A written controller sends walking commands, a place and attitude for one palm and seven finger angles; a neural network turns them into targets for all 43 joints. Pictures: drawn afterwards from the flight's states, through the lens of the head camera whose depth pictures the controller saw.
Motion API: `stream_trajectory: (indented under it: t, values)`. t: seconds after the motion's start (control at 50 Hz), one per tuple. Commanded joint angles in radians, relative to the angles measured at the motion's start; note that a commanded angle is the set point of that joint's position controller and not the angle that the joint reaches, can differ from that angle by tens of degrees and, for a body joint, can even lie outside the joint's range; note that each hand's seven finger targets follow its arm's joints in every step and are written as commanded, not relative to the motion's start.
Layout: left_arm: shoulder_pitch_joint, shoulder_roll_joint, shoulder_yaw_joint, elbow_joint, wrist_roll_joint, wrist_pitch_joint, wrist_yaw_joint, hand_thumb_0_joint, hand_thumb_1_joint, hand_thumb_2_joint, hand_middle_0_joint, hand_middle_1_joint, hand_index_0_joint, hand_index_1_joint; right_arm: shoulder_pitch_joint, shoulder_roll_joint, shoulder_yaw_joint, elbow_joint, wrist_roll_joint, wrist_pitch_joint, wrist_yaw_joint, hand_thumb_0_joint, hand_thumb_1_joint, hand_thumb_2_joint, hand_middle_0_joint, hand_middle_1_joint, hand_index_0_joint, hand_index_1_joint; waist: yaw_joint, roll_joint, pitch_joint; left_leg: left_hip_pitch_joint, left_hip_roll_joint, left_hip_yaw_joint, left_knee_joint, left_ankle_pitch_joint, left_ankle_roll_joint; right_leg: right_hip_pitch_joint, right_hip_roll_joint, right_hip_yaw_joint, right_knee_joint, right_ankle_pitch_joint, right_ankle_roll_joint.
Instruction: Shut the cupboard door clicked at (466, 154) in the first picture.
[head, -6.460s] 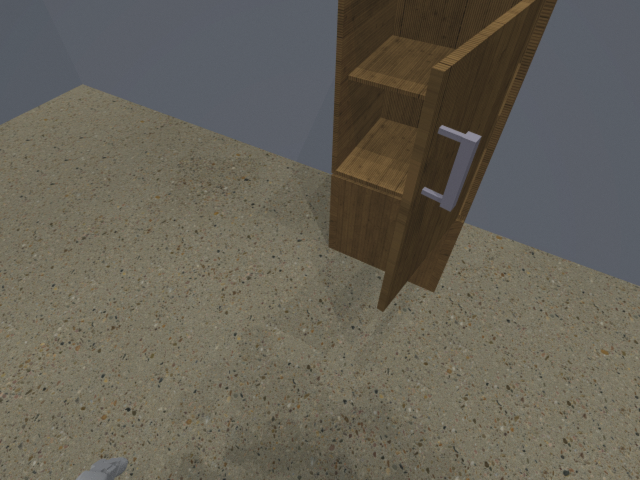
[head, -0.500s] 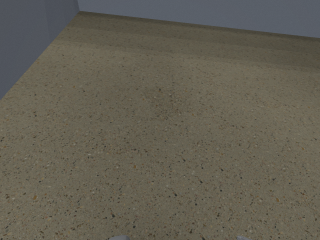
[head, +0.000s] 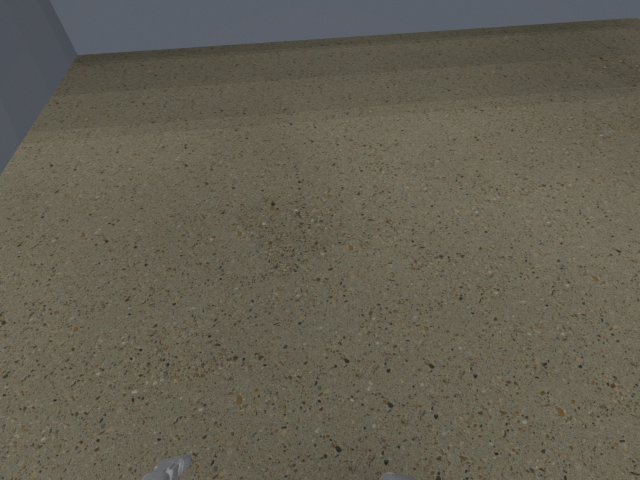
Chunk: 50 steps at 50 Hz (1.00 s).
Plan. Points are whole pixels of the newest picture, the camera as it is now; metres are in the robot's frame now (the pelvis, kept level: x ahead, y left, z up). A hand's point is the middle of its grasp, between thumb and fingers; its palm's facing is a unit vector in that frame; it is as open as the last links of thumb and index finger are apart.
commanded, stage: walk to a spot facing it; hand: left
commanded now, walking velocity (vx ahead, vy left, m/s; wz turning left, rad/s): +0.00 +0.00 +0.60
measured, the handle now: out of the picture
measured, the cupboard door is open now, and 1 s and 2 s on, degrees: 81 81 81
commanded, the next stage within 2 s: none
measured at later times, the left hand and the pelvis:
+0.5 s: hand out of the picture +0.10 +0.23 -0.19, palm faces +0.30 -0.94 -0.16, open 7.4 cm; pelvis +0.12 +0.05 +0.00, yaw +14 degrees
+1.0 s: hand (152, 478) +0.15 +0.24 -0.14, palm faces +0.50 -0.82 -0.27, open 7.4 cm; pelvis +0.14 +0.00 +0.01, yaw +31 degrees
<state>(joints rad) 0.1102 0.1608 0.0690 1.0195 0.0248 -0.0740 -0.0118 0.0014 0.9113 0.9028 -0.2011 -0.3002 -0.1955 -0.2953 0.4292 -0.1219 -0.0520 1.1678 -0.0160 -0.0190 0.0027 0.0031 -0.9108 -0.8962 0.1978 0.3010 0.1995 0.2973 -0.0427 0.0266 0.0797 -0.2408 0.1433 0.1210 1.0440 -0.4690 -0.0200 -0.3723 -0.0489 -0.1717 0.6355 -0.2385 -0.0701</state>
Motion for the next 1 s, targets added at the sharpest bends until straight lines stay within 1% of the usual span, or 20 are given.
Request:
stream_trajectory:
  t: [0.0,0.04,0.1,0.16,0.28,0.32,0.34,0.36,0.38,0.4,0.42,0.44,0.48,0.54,0.68,0.82,0.88,0.94,0.96,0.98]
  values:
    - [0.192,0.108,0.008,0.027,-0.005,-0.003,0.028,0.000,0.900,0.900,-0.200,-0.300,-0.200,-0.300,-0.089,-0.057,-0.011,-0.113,-0.008,-0.023,-0.010,0.000,-0.900,-0.900,0.200,0.300,0.200,0.300,0.068,-0.076,-0.051,-0.342,0.037,-0.100,0.200,0.147,0.008,0.212,-0.315,0.304,-0.401,0.203,-0.069]
    - [0.156,0.079,-0.006,0.026,-0.001,-0.012,0.033,0.000,0.900,0.900,-0.200,-0.300,-0.200,-0.300,-0.008,-0.031,-0.006,-0.083,-0.009,0.001,-0.009,0.000,-0.900,-0.900,0.200,0.300,0.200,0.300,0.015,-0.099,-0.059,-0.286,0.020,-0.089,0.117,0.176,-0.009,0.162,-0.271,0.148,-0.398,0.342,-0.045]
    - [0.156,0.063,-0.017,0.013,-0.002,-0.011,0.036,0.000,0.900,0.900,-0.200,-0.300,-0.200,-0.300,-0.033,-0.029,-0.003,-0.108,-0.008,0.022,-0.002,0.000,-0.900,-0.900,0.200,0.300,0.200,0.300,0.003,-0.144,-0.044,-0.283,0.002,-0.064,0.022,0.222,-0.023,0.143,-0.250,0.043,-0.388,0.472,-0.036]
    - [0.151,0.093,-0.013,0.002,-0.004,-0.001,0.039,0.000,0.900,0.900,-0.200,-0.300,-0.200,-0.300,-0.130,-0.050,-0.005,-0.159,-0.005,0.030,0.012,0.000,-0.900,-0.900,0.200,0.300,0.200,0.300,0.016,-0.161,-0.013,-0.294,-0.004,-0.028,-0.088,0.253,-0.026,0.164,-0.260,-0.008,-0.375,0.493,-0.034]
    - [0.175,0.164,0.011,-0.020,0.002,0.027,0.047,0.000,0.900,0.900,-0.200,-0.300,-0.200,-0.300,-0.274,-0.099,-0.007,-0.250,-0.007,0.033,0.028,0.000,-0.900,-0.900,0.200,0.300,0.200,0.300,0.050,-0.153,-0.016,-0.240,-0.028,0.008,-0.279,0.207,-0.002,0.255,-0.321,-0.017,-0.266,0.515,-0.024]
    - [0.166,0.188,0.022,-0.035,0.003,0.038,0.046,0.000,0.900,0.900,-0.200,-0.300,-0.200,-0.300,-0.237,-0.129,-0.015,-0.260,-0.009,0.032,0.025,0.000,-0.900,-0.900,0.200,0.300,0.200,0.300,0.027,-0.113,-0.054,-0.148,-0.063,0.023,-0.364,0.206,0.015,0.271,-0.323,-0.034,-0.131,0.572,-0.008]
    - [0.159,0.197,0.028,-0.048,-0.003,0.042,0.043,0.000,0.900,0.900,-0.200,-0.300,-0.200,-0.300,-0.160,-0.158,-0.024,-0.253,-0.014,0.028,0.020,0.000,-0.900,-0.900,0.200,0.300,0.200,0.300,-0.014,-0.079,-0.111,-0.039,-0.096,0.028,-0.459,0.290,0.024,0.264,-0.296,-0.071,0.024,0.567,0.022]
    - [0.161,0.183,0.031,-0.070,-0.015,0.046,0.038,0.000,0.900,0.900,-0.200,-0.300,-0.200,-0.300,-0.067,-0.235,-0.044,-0.243,-0.021,0.018,0.013,0.000,-0.900,-0.900,0.200,0.300,0.200,0.300,-0.054,0.093,-0.199,0.154,0.011,-0.128,-0.571,0.606,0.082,0.124,-0.219,-0.091,0.265,0.359,0.084]
    - [0.177,0.123,0.016,-0.118,-0.029,0.052,0.030,0.000,0.900,0.900,-0.200,-0.300,-0.200,-0.300,-0.018,-0.352,-0.063,-0.247,-0.015,0.014,0.005,0.000,-0.900,-0.900,0.200,0.300,0.200,0.300,-0.052,0.403,-0.242,0.297,0.287,-0.505,-0.618,1.110,0.243,-0.148,-0.048,-0.052,0.548,-0.411,0.156]
    - [0.153,0.149,0.013,-0.134,-0.014,0.068,0.040,0.000,0.900,0.900,-0.200,-0.300,-0.200,-0.300,-0.017,-0.351,-0.058,-0.233,0.004,0.023,-0.005,0.000,-0.900,-0.900,0.200,0.300,0.200,0.300,-0.052,0.246,-0.312,0.295,0.317,-0.516,-0.641,0.911,0.279,-0.169,-0.046,0.104,0.649,-0.439,0.138]
    - [0.111,0.131,0.016,-0.139,-0.016,0.071,0.042,0.000,0.900,0.900,-0.200,-0.300,-0.200,-0.300,-0.082,-0.342,-0.062,-0.267,0.003,0.021,-0.014,0.000,-0.900,-0.900,0.200,0.300,0.200,0.300,-0.035,0.195,-0.289,0.256,0.287,-0.522,-0.660,0.733,0.262,-0.237,-0.059,0.144,0.685,-0.362,0.143]
    - [0.087,0.134,0.022,-0.133,-0.010,0.073,0.038,0.000,0.900,0.900,-0.200,-0.300,-0.200,-0.300,-0.150,-0.306,-0.055,-0.289,0.000,0.022,-0.017,0.000,-0.900,-0.900,0.200,0.300,0.200,0.300,-0.025,0.152,-0.218,0.148,0.236,-0.472,-0.695,0.562,0.229,-0.239,-0.079,0.159,0.672,-0.295,0.148]
    - [0.119,0.129,0.032,-0.113,-0.003,0.085,0.025,0.000,0.900,0.900,-0.200,-0.300,-0.200,-0.300,-0.249,-0.258,-0.039,-0.315,-0.004,0.016,-0.017,0.000,-0.900,-0.900,0.200,0.300,0.200,0.300,0.028,0.104,-0.135,0.001,0.131,-0.361,-0.737,0.431,0.169,-0.176,-0.084,0.159,0.610,-0.170,0.152]
    - [0.154,0.132,0.035,-0.108,-0.001,0.098,0.024,0.000,0.900,0.900,-0.200,-0.300,-0.200,-0.300,-0.261,-0.260,-0.044,-0.325,-0.003,0.011,-0.014,0.000,-0.900,-0.900,0.200,0.300,0.200,0.300,0.043,0.072,-0.156,-0.010,0.090,-0.339,-0.770,0.373,0.158,-0.145,-0.072,0.162,0.552,-0.106,0.161]
    - [0.066,0.147,0.039,-0.176,-0.002,0.103,0.031,0.000,0.900,0.900,-0.200,-0.300,-0.200,-0.300,-0.212,-0.276,-0.065,-0.321,-0.005,0.024,-0.005,0.000,-0.900,-0.900,0.200,0.300,0.200,0.300,0.016,0.079,-0.145,0.042,0.075,-0.442,-0.777,0.299,0.183,-0.174,-0.049,0.177,0.418,-0.124,0.176]
    - [0.007,0.153,0.029,-0.226,-0.009,0.101,0.037,0.000,0.900,0.900,-0.200,-0.300,-0.200,-0.300,-0.177,-0.290,-0.080,-0.319,-0.010,0.040,-0.002,0.000,-0.900,-0.900,0.200,0.300,0.200,0.300,-0.010,0.113,-0.154,0.043,0.060,-0.575,-0.757,0.278,0.204,-0.103,0.002,0.191,0.255,-0.209,0.155]
    - [0.065,0.148,0.027,-0.224,-0.016,0.104,0.041,0.000,0.900,0.900,-0.200,-0.300,-0.200,-0.300,-0.205,-0.298,-0.085,-0.331,-0.013,0.051,0.000,0.000,-0.900,-0.900,0.200,0.300,0.200,0.300,0.010,0.131,-0.177,-0.008,0.034,-0.601,-0.762,0.246,0.188,0.011,0.034,0.183,0.140,-0.216,0.133]
    - [0.201,0.169,0.036,-0.196,-0.022,0.099,0.044,0.000,0.900,0.900,-0.200,-0.300,-0.200,-0.300,-0.254,-0.279,-0.090,-0.350,-0.008,0.060,0.006,0.000,-0.900,-0.900,0.200,0.300,0.200,0.300,0.069,0.125,-0.196,-0.138,-0.052,-0.546,-0.731,0.227,0.092,0.277,0.052,0.145,-0.200,-0.099,0.101]
    - [0.246,0.220,0.047,-0.189,-0.014,0.092,0.050,0.000,0.900,0.900,-0.200,-0.300,-0.200,-0.300,-0.253,-0.233,-0.087,-0.356,0.001,0.065,0.010,0.000,-0.900,-0.900,0.200,0.300,0.200,0.300,0.087,0.004,-0.197,-0.281,-0.128,-0.454,-0.582,0.122,0.028,0.415,-0.070,0.249,-0.368,-0.121,0.052]
    - [0.202,0.317,0.058,-0.214,0.007,0.083,0.057,0.000,0.900,0.900,-0.200,-0.300,-0.200,-0.300,-0.214,-0.158,-0.077,-0.373,0.008,0.063,0.008,0.000,-0.900,-0.900,0.200,0.300,0.200,0.300,0.077,-0.319,-0.156,-0.482,-0.272,-0.228,-0.250,-0.023,-0.049,0.432,-0.391,0.589,-0.493,-0.269,-0.067]
